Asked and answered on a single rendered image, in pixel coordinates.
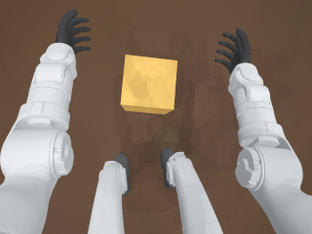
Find robot left forearm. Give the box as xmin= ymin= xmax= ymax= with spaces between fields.
xmin=0 ymin=43 xmax=77 ymax=175

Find robot left upper arm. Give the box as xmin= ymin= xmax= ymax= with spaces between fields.
xmin=0 ymin=129 xmax=74 ymax=234

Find right robot hand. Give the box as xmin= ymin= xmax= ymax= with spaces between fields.
xmin=214 ymin=27 xmax=252 ymax=75

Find robot right foot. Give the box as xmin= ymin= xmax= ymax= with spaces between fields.
xmin=160 ymin=148 xmax=175 ymax=189

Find robot right forearm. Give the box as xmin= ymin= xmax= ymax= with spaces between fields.
xmin=228 ymin=62 xmax=303 ymax=181

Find right robot shin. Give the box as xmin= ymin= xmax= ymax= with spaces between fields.
xmin=167 ymin=152 xmax=193 ymax=179

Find left robot hand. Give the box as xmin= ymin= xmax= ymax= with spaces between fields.
xmin=55 ymin=9 xmax=91 ymax=55

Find carton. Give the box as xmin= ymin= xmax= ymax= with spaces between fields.
xmin=120 ymin=55 xmax=177 ymax=115

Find robot right upper arm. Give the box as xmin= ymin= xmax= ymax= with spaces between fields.
xmin=235 ymin=145 xmax=312 ymax=234

